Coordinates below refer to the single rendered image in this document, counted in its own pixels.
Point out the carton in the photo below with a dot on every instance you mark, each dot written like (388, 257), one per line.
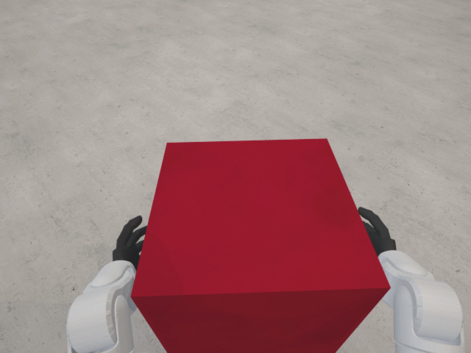
(255, 246)

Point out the robot left forearm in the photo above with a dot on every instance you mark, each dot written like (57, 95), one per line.
(99, 320)

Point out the robot right hand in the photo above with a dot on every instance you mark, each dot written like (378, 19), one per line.
(379, 235)

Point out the robot right forearm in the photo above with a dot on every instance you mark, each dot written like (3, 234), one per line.
(428, 316)

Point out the robot left hand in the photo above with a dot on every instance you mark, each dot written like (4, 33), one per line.
(127, 247)

